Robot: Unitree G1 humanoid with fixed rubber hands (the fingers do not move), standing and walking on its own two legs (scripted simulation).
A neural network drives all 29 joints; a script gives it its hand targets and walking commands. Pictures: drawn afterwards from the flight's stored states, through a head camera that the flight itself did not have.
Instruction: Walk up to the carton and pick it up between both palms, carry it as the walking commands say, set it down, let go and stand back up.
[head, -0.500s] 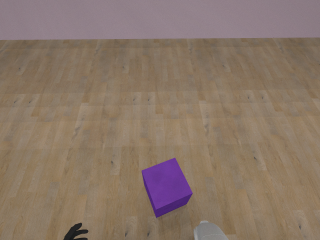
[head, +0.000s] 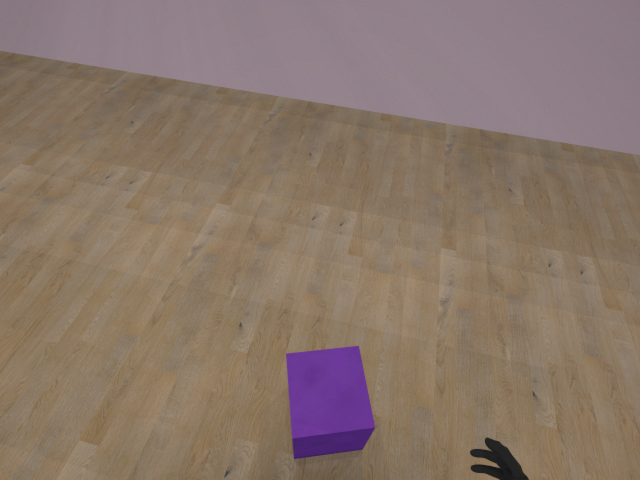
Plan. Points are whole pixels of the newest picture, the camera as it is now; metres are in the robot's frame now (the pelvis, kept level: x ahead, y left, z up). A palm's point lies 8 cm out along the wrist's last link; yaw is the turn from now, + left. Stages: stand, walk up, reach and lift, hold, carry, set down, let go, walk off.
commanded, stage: walk up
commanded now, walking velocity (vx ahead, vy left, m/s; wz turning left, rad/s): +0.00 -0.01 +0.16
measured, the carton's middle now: (325, 403) +0.40 +0.00 -0.64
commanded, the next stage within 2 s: stand in 1.12 s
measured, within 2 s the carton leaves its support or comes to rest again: neither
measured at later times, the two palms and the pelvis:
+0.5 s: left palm out of the picture -0.01 +0.25 -0.14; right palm out of the picture +0.03 -0.25 -0.14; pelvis +0.00 +0.01 +0.00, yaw +4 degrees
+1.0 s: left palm out of the picture +0.04 +0.22 -0.12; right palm out of the picture -0.02 -0.25 -0.15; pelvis +0.00 -0.02 +0.01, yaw +3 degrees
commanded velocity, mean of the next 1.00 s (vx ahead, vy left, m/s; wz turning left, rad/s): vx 0.00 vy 0.00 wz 0.08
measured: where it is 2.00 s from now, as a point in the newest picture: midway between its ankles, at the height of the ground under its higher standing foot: outside the picture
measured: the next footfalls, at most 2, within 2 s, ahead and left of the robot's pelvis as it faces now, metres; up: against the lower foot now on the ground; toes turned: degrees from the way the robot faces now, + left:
right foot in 0.22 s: +0.06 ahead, -0.16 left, +0.00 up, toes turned -6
left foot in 0.52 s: +0.02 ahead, +0.15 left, +0.00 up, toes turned +8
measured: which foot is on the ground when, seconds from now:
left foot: down 0.00-0.22, up 0.24-0.50, down 0.52-0.92, up 0.94-1.00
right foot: up 0.00-0.20, down 0.22-0.52, up 0.54-0.90, down 0.92-1.00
